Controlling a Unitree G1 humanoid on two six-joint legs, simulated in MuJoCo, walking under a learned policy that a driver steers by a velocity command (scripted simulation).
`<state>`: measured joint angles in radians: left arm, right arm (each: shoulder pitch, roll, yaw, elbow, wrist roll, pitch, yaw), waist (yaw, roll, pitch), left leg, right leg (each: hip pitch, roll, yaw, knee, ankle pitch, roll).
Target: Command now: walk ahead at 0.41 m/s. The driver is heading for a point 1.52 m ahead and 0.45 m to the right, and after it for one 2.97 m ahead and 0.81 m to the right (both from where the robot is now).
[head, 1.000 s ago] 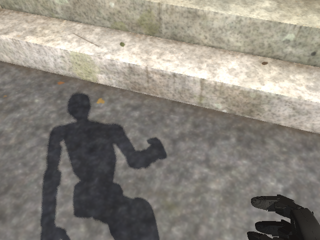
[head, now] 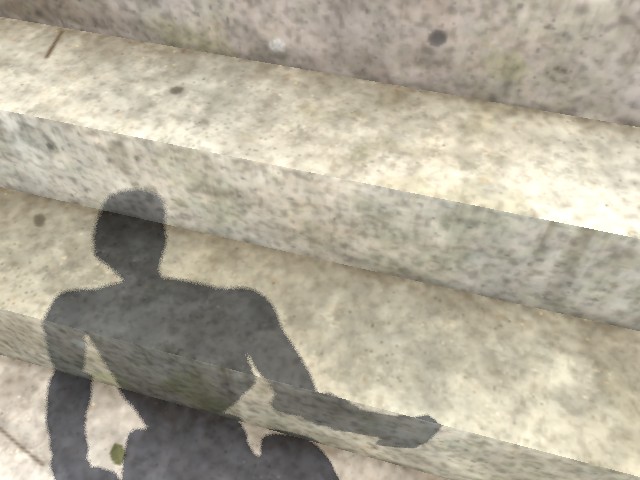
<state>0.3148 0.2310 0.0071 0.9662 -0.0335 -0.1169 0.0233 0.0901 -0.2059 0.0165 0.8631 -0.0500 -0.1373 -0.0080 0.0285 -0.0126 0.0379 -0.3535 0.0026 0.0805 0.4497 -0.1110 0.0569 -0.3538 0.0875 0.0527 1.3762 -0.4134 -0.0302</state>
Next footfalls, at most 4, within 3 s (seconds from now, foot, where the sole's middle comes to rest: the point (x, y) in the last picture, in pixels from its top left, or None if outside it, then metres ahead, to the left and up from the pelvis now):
0.30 right None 0.28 -0.18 -0.57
0.84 left None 0.30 0.00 -0.57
2.94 right None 0.27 -0.20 -0.57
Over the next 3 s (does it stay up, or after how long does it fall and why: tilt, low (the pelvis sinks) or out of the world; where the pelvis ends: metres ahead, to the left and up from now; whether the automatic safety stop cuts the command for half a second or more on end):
stays up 0.28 -0.10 0.20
